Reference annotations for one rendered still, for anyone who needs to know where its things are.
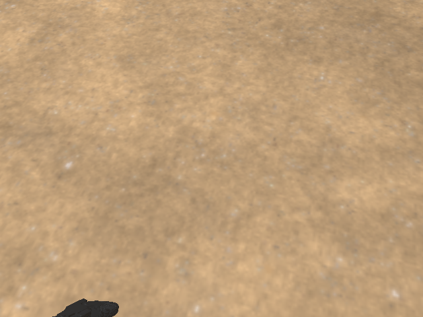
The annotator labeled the robot left hand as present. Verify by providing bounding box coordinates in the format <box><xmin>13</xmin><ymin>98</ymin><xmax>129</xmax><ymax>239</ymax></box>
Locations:
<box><xmin>52</xmin><ymin>299</ymin><xmax>119</xmax><ymax>317</ymax></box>

